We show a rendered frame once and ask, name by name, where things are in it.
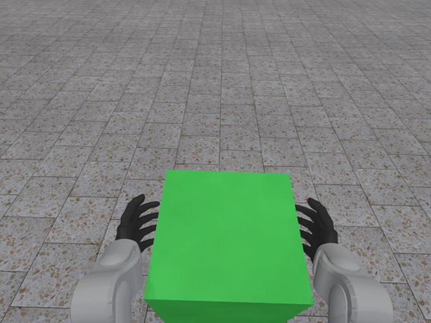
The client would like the robot left hand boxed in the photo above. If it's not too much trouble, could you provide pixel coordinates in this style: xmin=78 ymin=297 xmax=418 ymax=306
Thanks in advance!
xmin=115 ymin=194 xmax=160 ymax=253

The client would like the carton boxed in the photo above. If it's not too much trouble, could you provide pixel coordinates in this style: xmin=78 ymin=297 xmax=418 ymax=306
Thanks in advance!
xmin=143 ymin=170 xmax=314 ymax=323

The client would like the robot right hand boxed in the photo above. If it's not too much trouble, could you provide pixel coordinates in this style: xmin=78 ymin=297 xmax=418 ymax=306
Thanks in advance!
xmin=295 ymin=198 xmax=338 ymax=263

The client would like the robot right forearm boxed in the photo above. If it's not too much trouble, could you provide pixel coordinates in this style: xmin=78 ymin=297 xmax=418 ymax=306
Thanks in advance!
xmin=312 ymin=243 xmax=394 ymax=323

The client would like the robot left forearm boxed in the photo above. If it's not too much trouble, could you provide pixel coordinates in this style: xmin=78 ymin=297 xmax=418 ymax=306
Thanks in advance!
xmin=69 ymin=239 xmax=143 ymax=323

